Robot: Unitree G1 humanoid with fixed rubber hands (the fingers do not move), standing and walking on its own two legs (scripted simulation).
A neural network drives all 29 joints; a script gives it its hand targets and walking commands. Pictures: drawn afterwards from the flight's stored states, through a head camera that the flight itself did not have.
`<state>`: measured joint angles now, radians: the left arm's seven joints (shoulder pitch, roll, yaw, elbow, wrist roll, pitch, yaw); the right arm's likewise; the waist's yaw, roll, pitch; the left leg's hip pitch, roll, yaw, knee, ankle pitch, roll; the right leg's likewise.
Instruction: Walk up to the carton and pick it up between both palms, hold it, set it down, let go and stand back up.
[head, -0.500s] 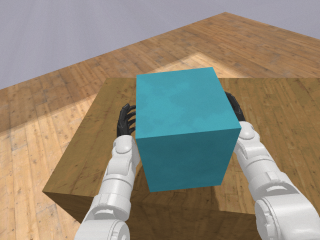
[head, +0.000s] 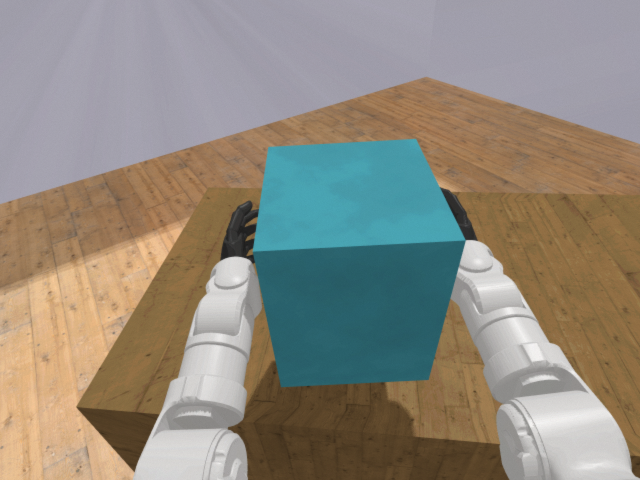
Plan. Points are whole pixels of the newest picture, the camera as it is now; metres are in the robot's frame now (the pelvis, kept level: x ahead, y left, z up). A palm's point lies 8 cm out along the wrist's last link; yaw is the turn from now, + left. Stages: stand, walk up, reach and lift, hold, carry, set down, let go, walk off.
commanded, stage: reach and lift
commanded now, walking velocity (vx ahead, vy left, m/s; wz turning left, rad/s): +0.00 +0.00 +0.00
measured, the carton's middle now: (348, 263) +0.38 +0.01 +0.12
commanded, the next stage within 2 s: hold in 1.20 s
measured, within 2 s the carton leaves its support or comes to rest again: neither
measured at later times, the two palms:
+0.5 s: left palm (232, 239) +0.36 +0.16 +0.17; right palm (461, 238) +0.38 -0.13 +0.16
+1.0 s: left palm (225, 230) +0.36 +0.16 +0.19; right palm (458, 230) +0.38 -0.13 +0.17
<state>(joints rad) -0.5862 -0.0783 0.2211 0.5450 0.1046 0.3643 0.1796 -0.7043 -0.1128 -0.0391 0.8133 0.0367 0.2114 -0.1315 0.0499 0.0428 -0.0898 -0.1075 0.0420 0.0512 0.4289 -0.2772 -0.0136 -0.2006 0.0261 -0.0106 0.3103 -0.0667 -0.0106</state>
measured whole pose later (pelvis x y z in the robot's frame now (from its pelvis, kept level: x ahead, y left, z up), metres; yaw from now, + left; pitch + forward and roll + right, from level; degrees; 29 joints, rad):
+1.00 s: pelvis +0.00 +0.01 +0.00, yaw +0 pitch -6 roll -1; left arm -0.69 -0.04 0.24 0.45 0.18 0.54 0.10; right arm -0.72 -0.10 -0.05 0.71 0.09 0.32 -0.19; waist 0.03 0.03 -0.04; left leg -0.03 0.04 0.05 0.43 -0.28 0.00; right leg -0.12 0.02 -0.01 0.30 -0.07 0.00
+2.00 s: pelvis -0.01 +0.01 +0.00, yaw +0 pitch -9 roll -2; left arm -0.67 -0.04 0.25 0.28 0.23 0.68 0.06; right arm -0.72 -0.08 -0.05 0.60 0.13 0.40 -0.20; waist 0.01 0.03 -0.02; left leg 0.01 0.04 0.05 0.43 -0.29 0.00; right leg -0.07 0.02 -0.01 0.29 -0.07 0.00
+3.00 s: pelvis -0.01 +0.01 +0.00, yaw +0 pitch -9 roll -2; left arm -0.67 -0.04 0.25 0.26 0.24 0.69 0.04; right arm -0.72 -0.07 -0.05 0.58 0.12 0.40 -0.20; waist 0.00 0.02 0.01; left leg 0.02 0.04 0.05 0.43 -0.29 0.00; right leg -0.06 0.02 -0.01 0.29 -0.07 0.00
